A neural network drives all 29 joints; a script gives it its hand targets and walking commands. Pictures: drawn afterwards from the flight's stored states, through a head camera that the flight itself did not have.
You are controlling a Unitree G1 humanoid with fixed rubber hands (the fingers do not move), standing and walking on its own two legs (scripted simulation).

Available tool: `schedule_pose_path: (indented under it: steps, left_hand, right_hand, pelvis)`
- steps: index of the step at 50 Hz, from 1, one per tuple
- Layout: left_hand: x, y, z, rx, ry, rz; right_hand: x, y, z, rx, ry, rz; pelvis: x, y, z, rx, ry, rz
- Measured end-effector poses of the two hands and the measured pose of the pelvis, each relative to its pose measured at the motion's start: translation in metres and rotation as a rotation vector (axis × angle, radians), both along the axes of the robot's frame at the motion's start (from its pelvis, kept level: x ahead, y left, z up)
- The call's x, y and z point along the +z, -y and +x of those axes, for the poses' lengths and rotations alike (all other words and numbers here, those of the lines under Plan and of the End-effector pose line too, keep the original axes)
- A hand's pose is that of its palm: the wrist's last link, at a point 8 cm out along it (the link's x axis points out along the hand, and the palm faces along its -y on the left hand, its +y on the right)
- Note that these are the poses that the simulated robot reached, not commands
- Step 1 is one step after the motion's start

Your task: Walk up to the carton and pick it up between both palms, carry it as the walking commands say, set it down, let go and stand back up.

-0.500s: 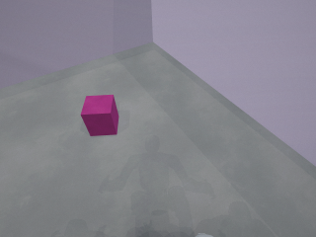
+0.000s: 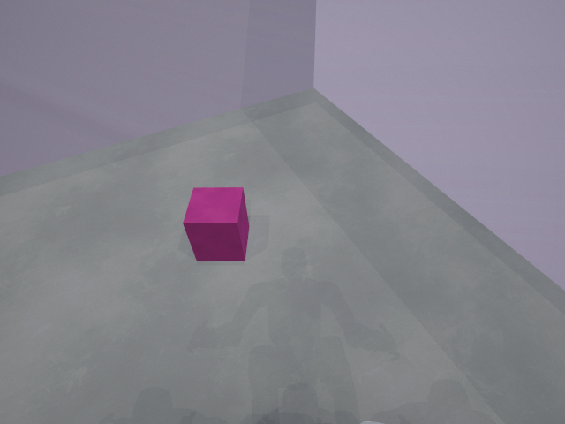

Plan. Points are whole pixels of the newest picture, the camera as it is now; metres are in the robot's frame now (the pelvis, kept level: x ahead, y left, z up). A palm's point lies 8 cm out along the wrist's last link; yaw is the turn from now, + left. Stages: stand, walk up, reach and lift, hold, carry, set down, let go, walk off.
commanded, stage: walk up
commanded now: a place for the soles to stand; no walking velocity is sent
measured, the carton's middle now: (219, 225) +1.04 +0.27 -0.62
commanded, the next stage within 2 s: none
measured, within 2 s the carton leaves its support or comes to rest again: neither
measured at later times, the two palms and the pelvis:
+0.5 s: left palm out of the picture +0.18 +0.40 -0.05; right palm (486, 394) +0.20 -0.28 -0.09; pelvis +0.11 +0.05 -0.01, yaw +2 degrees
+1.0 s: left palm out of the picture +0.26 +0.44 -0.04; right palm (423, 311) +0.33 -0.23 -0.09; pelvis +0.22 +0.09 +0.00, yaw +5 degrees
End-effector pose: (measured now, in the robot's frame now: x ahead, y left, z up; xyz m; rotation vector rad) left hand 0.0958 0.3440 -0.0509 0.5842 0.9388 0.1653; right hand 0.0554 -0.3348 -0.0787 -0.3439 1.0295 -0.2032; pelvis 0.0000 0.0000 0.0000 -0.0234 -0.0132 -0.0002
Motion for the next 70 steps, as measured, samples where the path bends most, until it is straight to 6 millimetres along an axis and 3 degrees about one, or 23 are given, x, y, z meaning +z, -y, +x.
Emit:
schedule_pose_path:
  steps: [5, 9, 12, 19, 22, 25, 32, 37, 40, 47, 53, 63, 66, 70]
  left_hand:
    - [-0.002, 0.005, 0.027, -0.012, -0.009, -0.021]
    - [-0.004, 0.015, 0.045, -0.016, 0.003, -0.028]
    - [-0.004, 0.015, 0.047, 0.010, 0.018, -0.025]
    - [0.012, -0.017, 0.056, 0.068, 0.041, 0.010]
    - [0.010, -0.041, 0.067, 0.072, 0.032, 0.021]
    - [-0.002, -0.057, 0.079, 0.074, -0.010, 0.023]
    - [-0.002, -0.058, 0.120, 0.045, -0.048, -0.002]
    - [-0.003, -0.047, 0.146, 0.033, -0.031, -0.010]
    - [-0.003, -0.046, 0.149, 0.058, -0.013, -0.008]
    - [0.012, -0.074, 0.155, 0.120, 0.007, 0.024]
    - [-0.002, -0.117, 0.176, 0.122, -0.039, 0.034]
    - [-0.009, -0.116, 0.233, 0.076, -0.076, -0.014]
    - [-0.011, -0.112, 0.244, 0.078, -0.051, -0.011]
    - [-0.003, -0.119, 0.242, 0.126, -0.029, 0.007]
  right_hand:
    - [0.007, 0.002, 0.019, -0.010, -0.027, -0.018]
    - [0.000, 0.007, 0.038, -0.006, -0.045, -0.006]
    - [-0.006, 0.006, 0.059, 0.016, -0.041, 0.000]
    - [-0.004, -0.025, 0.124, 0.081, 0.036, 0.040]
    - [-0.004, -0.041, 0.139, 0.091, 0.041, 0.032]
    - [-0.010, -0.052, 0.142, 0.071, 0.034, 0.012]
    - [0.002, -0.055, 0.153, 0.030, -0.029, -0.014]
    - [-0.007, -0.051, 0.175, 0.029, -0.053, -0.001]
    - [-0.012, -0.053, 0.196, 0.050, -0.052, 0.009]
    - [-0.013, -0.084, 0.260, 0.108, 0.022, 0.049]
    - [-0.014, -0.113, 0.283, 0.112, 0.035, 0.017]
    - [-0.002, -0.116, 0.299, 0.049, -0.044, -0.021]
    - [-0.012, -0.115, 0.312, 0.054, -0.053, -0.010]
    - [-0.013, -0.126, 0.343, 0.081, -0.027, 0.008]
  pelvis:
    - [0.005, 0.000, 0.025, 0.003, -0.021, 0.008]
    - [0.002, 0.005, 0.044, 0.006, -0.034, 0.020]
    - [-0.001, 0.007, 0.057, 0.012, -0.003, 0.019]
    - [0.003, -0.015, 0.086, 0.040, 0.045, 0.019]
    - [-0.001, -0.033, 0.098, 0.050, 0.028, 0.009]
    - [-0.008, -0.048, 0.109, 0.043, 0.029, 0.007]
    - [0.002, -0.055, 0.142, 0.047, -0.017, 0.009]
    - [0.000, -0.050, 0.167, 0.048, -0.034, 0.021]
    - [-0.002, -0.048, 0.180, 0.052, -0.002, 0.022]
    - [0.001, -0.070, 0.209, 0.072, 0.049, 0.021]
    - [-0.009, -0.104, 0.231, 0.075, 0.029, 0.003]
    - [0.000, -0.116, 0.274, 0.077, -0.029, 0.007]
    - [-0.005, -0.113, 0.286, 0.080, -0.022, 0.013]
    - [-0.003, -0.118, 0.301, 0.086, 0.023, 0.016]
